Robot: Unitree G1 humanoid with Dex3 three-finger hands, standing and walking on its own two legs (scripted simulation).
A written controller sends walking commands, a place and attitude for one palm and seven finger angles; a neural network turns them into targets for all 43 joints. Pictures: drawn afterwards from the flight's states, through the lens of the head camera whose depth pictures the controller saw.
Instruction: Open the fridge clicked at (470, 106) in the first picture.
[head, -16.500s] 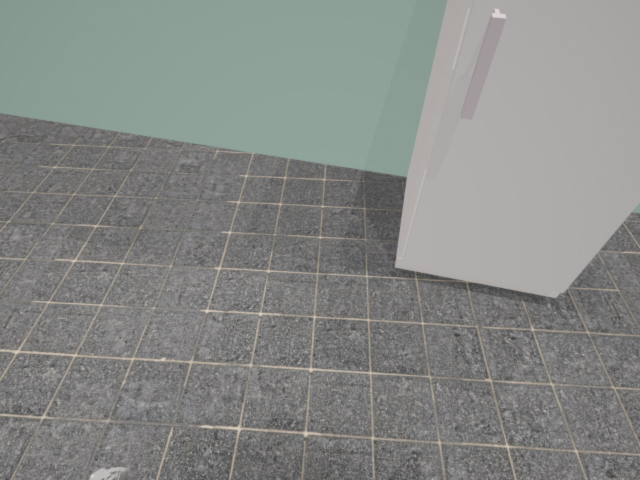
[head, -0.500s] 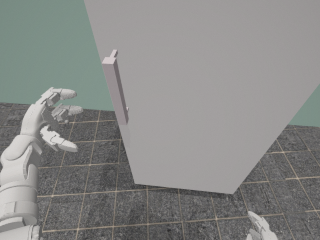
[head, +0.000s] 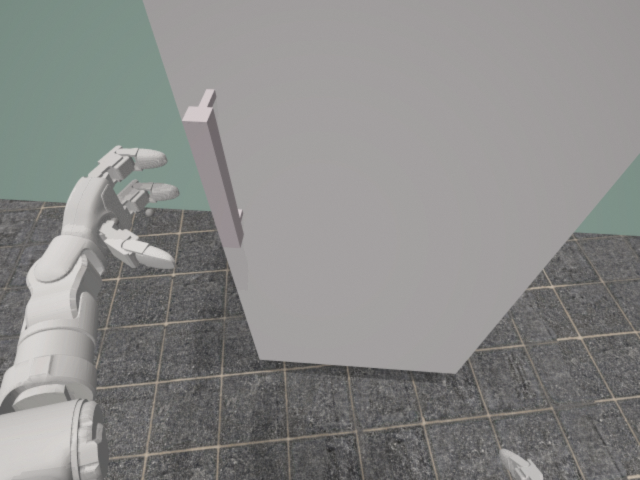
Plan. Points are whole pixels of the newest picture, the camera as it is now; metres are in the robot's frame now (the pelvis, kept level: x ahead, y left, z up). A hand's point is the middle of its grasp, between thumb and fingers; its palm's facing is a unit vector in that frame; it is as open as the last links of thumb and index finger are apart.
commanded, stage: move the hooked fingers beside the handle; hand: left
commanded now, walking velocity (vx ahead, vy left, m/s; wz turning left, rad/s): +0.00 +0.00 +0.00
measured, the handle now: (222, 176) +0.48 +0.14 +0.11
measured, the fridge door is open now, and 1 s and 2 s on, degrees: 0 0 0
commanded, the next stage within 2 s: feel for the door with the fingertips in 1.06 s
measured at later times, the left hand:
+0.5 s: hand (163, 198) +0.43 +0.21 +0.11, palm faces -0.07 -1.00 +0.00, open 14.0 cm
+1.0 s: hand (169, 200) +0.43 +0.21 +0.11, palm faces -0.07 -1.00 +0.00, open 14.0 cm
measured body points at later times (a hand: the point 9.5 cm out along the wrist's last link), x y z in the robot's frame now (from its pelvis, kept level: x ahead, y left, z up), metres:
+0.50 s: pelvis +0.01 +0.00 +0.00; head +0.06 +0.00 +0.44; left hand +0.43 +0.27 +0.12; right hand +0.07 -0.27 -0.11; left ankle -0.03 +0.11 -0.72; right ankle +0.02 -0.11 -0.72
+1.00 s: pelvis +0.00 +0.00 +0.00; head +0.06 +0.00 +0.44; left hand +0.43 +0.26 +0.11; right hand +0.09 -0.26 -0.11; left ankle -0.03 +0.11 -0.72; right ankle +0.02 -0.11 -0.72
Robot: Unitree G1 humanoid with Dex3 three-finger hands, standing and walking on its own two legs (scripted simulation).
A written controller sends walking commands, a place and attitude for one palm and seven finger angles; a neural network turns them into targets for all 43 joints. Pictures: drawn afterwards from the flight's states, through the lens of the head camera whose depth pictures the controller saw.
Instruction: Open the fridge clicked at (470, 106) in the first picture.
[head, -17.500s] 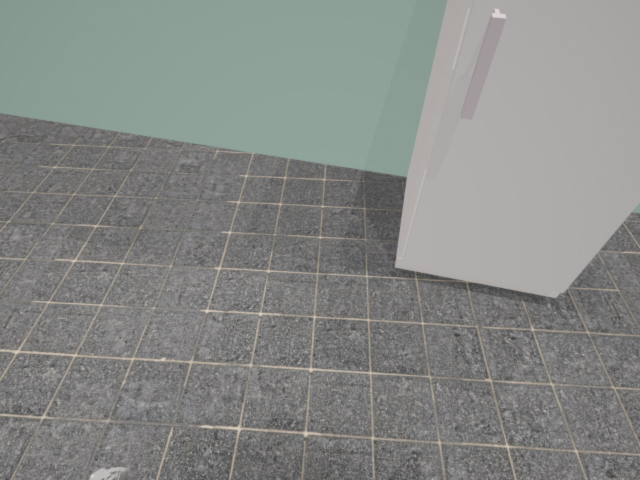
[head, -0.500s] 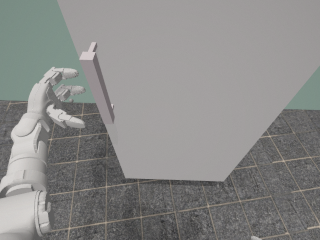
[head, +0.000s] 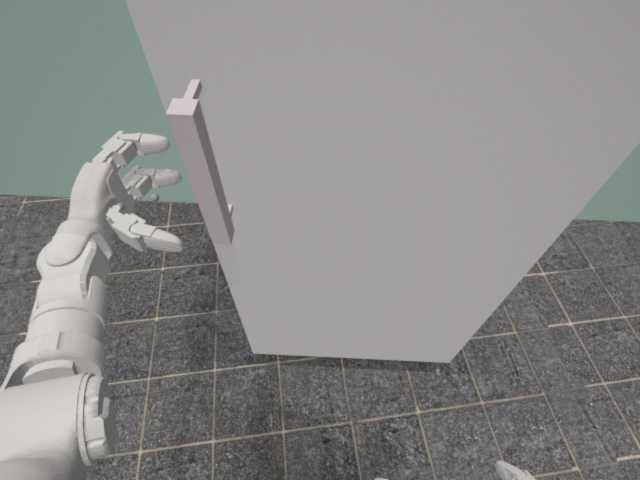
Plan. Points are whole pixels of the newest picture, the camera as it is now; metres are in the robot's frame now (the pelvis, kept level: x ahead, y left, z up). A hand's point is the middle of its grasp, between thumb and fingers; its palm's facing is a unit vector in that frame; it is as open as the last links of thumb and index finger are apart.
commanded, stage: move the hooked fingers beside the handle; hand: left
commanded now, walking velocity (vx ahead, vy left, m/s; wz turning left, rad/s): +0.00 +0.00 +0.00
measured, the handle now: (210, 171) +0.47 +0.15 +0.11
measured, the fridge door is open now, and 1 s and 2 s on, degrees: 0 0 0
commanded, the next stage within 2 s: feel for the door with the fingertips in 0.06 s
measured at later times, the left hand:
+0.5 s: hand (168, 206) +0.41 +0.19 +0.12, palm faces -0.08 -1.00 +0.02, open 14.0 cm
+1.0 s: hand (170, 195) +0.43 +0.19 +0.12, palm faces -0.06 -1.00 +0.00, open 14.0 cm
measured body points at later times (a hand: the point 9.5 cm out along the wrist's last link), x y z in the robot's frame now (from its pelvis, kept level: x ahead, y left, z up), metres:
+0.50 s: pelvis +0.00 +0.00 +0.00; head +0.04 +0.00 +0.45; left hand +0.41 +0.24 +0.12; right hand +0.10 -0.26 -0.11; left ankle -0.03 +0.10 -0.72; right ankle +0.02 -0.11 -0.72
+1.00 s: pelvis -0.01 +0.00 +0.00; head +0.04 -0.01 +0.45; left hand +0.42 +0.24 +0.12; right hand +0.07 -0.27 -0.11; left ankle -0.03 +0.10 -0.72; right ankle +0.02 -0.11 -0.72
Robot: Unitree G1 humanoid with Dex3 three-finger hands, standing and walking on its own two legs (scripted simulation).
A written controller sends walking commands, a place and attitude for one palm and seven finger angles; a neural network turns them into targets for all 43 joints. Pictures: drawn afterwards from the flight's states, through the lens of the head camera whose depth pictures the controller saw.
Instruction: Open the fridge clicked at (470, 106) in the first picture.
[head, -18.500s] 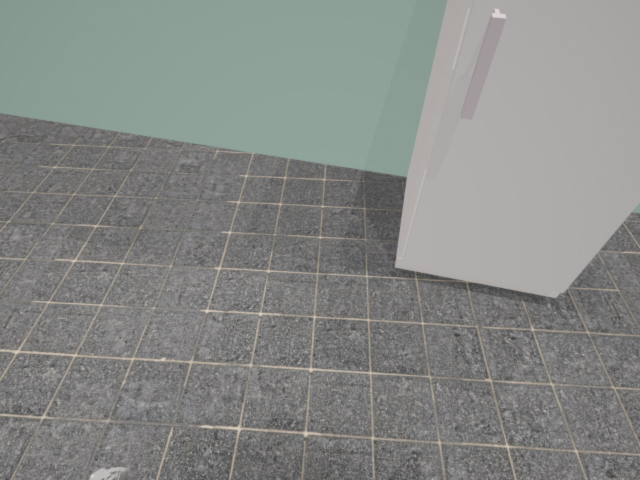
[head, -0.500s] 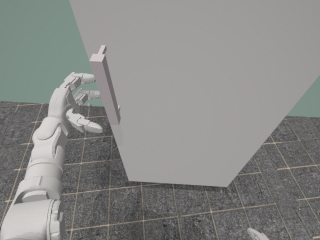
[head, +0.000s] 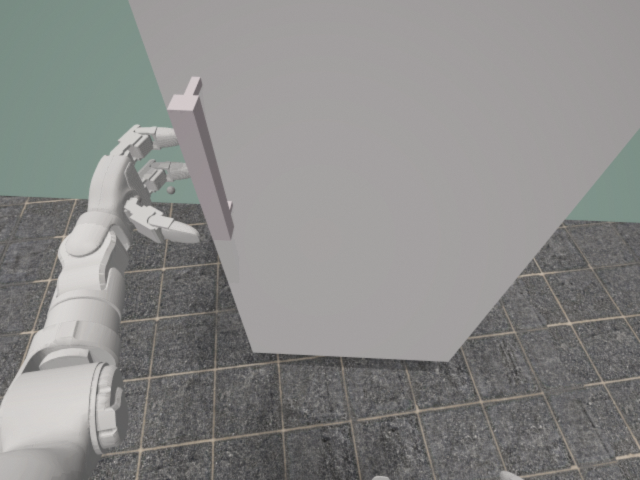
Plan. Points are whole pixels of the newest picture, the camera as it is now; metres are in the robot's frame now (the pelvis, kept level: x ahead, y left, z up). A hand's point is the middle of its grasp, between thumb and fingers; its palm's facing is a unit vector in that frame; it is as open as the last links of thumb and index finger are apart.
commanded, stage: feel for the door with the fingertips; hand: left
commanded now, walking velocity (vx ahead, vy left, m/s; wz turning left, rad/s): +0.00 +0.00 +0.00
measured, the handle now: (210, 167) +0.48 +0.15 +0.11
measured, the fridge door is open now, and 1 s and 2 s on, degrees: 0 0 0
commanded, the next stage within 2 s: slide the fingers in behind the handle in 0.18 s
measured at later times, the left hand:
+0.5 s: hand (180, 185) +0.44 +0.18 +0.12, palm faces -0.07 -1.00 +0.01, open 13.9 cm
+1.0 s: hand (194, 194) +0.43 +0.15 +0.12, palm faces -0.07 -1.00 +0.00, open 14.0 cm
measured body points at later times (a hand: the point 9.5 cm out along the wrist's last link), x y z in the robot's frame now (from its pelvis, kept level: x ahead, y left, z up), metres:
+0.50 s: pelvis +0.00 +0.00 +0.00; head +0.05 +0.00 +0.45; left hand +0.44 +0.23 +0.12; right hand +0.06 -0.26 -0.12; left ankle -0.02 +0.11 -0.72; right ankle +0.03 -0.11 -0.72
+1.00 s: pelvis +0.00 +0.00 +0.00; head +0.03 -0.01 +0.45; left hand +0.42 +0.21 +0.13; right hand +0.10 -0.26 -0.11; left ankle -0.02 +0.11 -0.72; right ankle +0.03 -0.11 -0.72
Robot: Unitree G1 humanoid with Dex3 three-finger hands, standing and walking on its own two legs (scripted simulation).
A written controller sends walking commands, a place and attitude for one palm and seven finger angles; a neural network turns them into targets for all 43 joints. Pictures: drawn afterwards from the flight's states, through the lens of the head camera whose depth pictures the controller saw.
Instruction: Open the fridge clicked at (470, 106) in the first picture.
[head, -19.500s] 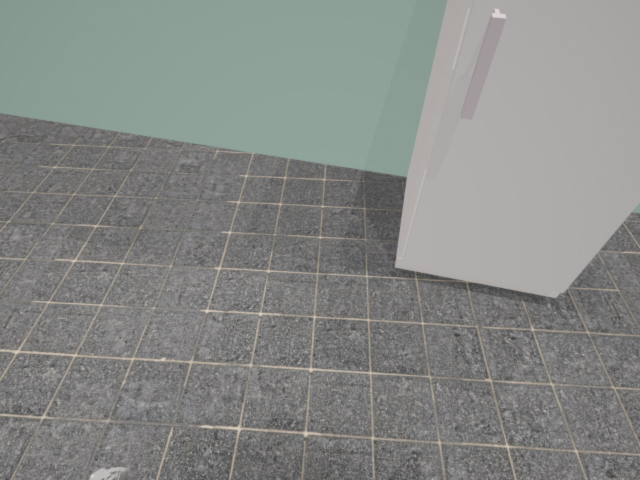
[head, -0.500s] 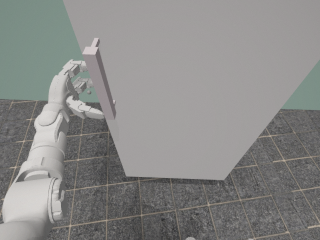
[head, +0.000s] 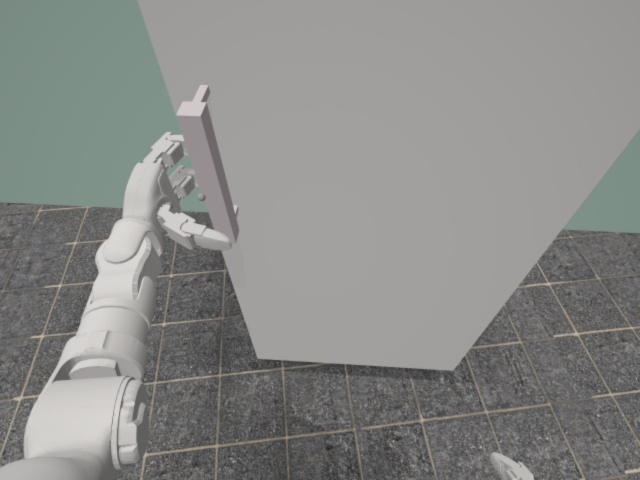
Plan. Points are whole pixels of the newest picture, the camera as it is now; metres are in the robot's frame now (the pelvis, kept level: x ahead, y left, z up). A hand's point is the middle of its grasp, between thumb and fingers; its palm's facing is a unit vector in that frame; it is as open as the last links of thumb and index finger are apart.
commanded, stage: slide the fingers in behind the handle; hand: left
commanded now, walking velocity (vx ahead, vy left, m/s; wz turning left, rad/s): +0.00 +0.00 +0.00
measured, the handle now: (217, 172) +0.49 +0.15 +0.11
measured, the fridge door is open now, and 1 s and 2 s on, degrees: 0 0 0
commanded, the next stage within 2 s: grip the handle and tug to test in 1.10 s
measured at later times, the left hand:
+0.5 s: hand (220, 193) +0.44 +0.14 +0.12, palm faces -0.07 -1.00 +0.00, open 14.0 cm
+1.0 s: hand (221, 193) +0.44 +0.14 +0.12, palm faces -0.06 -1.00 +0.00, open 14.0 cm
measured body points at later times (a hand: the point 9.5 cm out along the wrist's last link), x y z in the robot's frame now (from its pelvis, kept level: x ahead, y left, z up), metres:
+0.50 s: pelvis +0.00 +0.00 +0.00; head +0.05 -0.01 +0.45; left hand +0.44 +0.19 +0.12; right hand +0.07 -0.26 -0.12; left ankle -0.02 +0.11 -0.72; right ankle +0.03 -0.10 -0.72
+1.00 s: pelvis +0.00 +0.00 +0.00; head +0.05 -0.01 +0.45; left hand +0.44 +0.19 +0.12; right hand +0.09 -0.26 -0.11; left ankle -0.02 +0.11 -0.72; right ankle +0.03 -0.10 -0.72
